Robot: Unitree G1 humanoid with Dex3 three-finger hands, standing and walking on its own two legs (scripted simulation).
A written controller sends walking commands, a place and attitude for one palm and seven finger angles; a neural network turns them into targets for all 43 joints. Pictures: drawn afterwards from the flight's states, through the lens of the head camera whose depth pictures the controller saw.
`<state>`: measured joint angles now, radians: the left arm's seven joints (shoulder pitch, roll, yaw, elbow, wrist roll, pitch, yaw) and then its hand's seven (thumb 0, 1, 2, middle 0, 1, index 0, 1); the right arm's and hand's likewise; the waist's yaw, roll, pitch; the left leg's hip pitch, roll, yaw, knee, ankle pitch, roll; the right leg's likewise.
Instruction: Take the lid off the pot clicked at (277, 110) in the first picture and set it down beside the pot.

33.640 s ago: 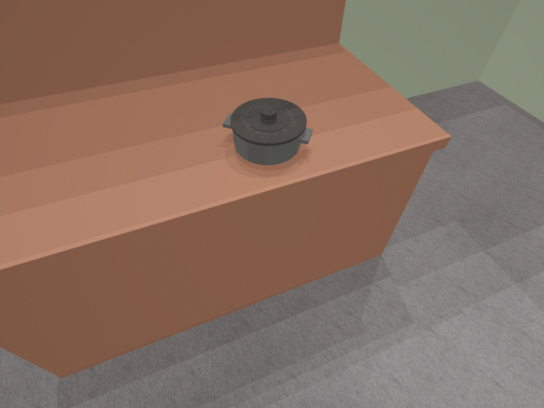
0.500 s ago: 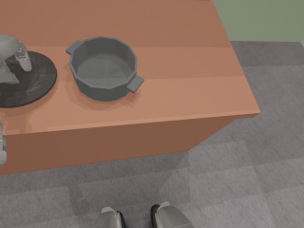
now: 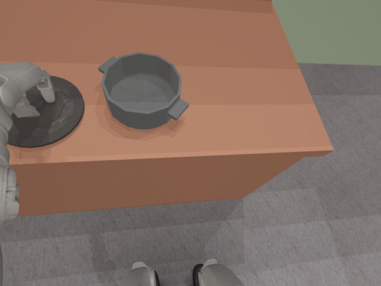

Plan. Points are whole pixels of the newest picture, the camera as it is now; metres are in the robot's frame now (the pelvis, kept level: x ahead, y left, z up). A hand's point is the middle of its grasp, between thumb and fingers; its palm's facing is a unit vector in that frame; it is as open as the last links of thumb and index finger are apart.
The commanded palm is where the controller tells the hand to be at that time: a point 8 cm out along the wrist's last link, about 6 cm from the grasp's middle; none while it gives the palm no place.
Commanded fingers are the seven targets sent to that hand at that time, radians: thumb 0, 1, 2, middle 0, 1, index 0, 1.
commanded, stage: open the fingers wide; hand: left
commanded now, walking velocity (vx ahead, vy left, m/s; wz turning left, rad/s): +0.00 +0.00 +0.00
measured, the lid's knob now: (34, 103) +0.52 +0.29 -0.02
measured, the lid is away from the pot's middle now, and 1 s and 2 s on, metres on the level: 0.24 0.24 0.24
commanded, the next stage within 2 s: raise the empty hand in 0.68 s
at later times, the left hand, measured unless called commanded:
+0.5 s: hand (28, 101) +0.50 +0.28 +0.03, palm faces -0.48 -0.09 -0.87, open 10.2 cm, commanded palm +0.54 +0.27 +0.07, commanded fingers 0.00 0.08 0.45 -0.29 -0.97 -0.29 -0.97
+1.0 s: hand (20, 96) +0.50 +0.29 +0.03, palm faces -0.47 -0.11 -0.87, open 10.9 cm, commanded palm +0.55 +0.27 +0.10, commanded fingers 0.00 0.09 0.43 -0.28 -0.98 -0.28 -0.98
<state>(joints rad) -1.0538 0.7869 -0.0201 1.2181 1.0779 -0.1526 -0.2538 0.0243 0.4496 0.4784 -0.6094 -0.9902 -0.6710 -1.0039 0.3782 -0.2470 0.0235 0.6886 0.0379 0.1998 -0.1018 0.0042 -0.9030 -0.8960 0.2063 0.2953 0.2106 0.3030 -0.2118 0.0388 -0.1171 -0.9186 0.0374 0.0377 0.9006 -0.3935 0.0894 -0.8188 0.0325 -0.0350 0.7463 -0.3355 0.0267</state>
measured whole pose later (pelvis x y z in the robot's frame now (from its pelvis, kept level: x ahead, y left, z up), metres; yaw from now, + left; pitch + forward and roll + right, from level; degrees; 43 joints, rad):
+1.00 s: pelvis +0.00 +0.00 +0.00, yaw +0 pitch +23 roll -6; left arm -1.09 0.82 -0.02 1.22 1.07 -0.15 -0.27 0.00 0.10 0.43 -0.30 -0.98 -0.30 -0.98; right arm 0.39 -0.25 0.03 0.69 0.05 0.20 -0.10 0.00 -0.90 -0.90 0.21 0.30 0.21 0.30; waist -0.21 0.04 -0.11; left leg -0.91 0.04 0.04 0.90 -0.39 0.09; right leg -0.82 0.04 -0.03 0.75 -0.34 0.03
